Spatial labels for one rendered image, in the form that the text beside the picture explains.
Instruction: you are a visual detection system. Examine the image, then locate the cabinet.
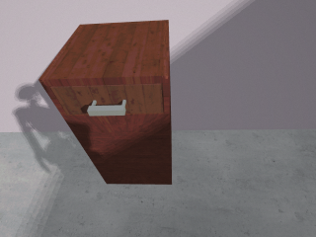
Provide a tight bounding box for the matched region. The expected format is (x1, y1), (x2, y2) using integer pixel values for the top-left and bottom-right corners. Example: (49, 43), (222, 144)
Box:
(39, 20), (172, 185)

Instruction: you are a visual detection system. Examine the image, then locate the handle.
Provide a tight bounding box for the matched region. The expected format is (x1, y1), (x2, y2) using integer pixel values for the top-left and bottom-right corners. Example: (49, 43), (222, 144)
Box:
(87, 100), (126, 117)

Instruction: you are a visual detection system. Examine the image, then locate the drawer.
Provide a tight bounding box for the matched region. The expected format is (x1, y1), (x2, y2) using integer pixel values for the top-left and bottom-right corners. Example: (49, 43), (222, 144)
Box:
(50, 83), (164, 115)

